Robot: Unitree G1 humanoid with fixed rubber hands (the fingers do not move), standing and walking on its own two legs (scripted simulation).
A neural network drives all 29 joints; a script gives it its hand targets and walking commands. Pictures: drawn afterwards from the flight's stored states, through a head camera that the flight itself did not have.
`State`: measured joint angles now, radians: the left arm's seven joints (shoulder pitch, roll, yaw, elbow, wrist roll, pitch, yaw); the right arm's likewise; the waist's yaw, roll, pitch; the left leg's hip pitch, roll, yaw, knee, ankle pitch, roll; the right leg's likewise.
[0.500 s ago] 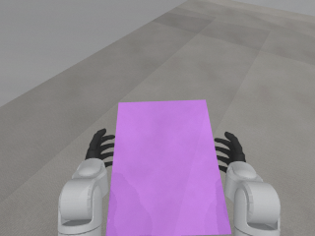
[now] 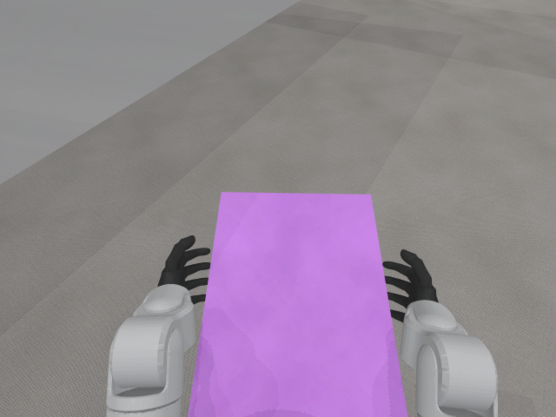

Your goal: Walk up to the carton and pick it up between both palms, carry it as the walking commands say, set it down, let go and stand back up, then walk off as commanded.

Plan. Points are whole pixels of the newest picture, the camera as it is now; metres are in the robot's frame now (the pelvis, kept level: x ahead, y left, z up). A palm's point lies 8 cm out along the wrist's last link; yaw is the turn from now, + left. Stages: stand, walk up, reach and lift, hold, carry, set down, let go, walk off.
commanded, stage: carry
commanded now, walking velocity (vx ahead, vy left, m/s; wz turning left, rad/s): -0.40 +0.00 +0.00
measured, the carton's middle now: (294, 312) +0.28 -0.01 +0.00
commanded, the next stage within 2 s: none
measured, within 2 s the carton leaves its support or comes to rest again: neither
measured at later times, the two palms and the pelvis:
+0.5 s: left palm out of the picture -0.04 +0.20 +0.10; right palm out of the picture +0.00 -0.10 +0.11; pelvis -0.27 +0.02 +0.01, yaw +5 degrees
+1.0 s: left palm out of the picture -0.26 +0.13 +0.11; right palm out of the picture -0.27 -0.17 +0.10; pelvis -0.52 -0.02 +0.00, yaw +1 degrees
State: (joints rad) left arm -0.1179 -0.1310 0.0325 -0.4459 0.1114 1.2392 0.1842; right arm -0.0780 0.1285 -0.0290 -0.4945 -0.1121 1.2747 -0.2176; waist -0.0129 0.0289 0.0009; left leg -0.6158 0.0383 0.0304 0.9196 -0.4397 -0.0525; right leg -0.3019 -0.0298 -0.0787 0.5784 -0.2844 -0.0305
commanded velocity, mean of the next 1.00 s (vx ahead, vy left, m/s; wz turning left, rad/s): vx -0.40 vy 0.00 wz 0.00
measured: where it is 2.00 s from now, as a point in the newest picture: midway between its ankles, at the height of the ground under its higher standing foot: outside the picture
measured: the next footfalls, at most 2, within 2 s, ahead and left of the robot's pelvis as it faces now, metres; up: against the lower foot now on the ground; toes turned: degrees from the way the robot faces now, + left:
left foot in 0.32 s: -0.22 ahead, +0.12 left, +0.00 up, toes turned +9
right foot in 0.72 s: -0.39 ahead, -0.12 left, +0.00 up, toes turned -5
